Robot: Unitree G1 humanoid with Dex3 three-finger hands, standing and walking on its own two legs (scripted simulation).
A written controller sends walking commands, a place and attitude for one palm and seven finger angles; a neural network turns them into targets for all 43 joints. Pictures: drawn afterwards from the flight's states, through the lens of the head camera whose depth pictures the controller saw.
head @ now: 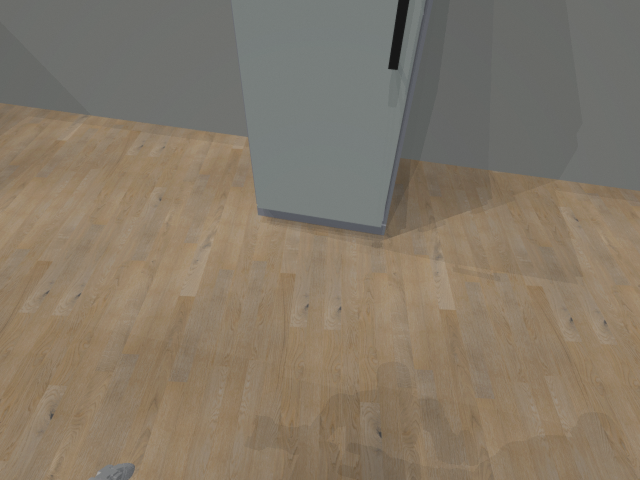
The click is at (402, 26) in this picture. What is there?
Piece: fridge door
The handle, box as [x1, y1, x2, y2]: [388, 0, 408, 69]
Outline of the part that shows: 408,0 398,1 388,68 397,69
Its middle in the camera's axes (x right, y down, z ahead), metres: +0.21 -0.62 +1.00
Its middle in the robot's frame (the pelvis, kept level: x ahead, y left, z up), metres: +1.19 -0.14 +0.18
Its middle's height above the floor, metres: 0.95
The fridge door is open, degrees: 0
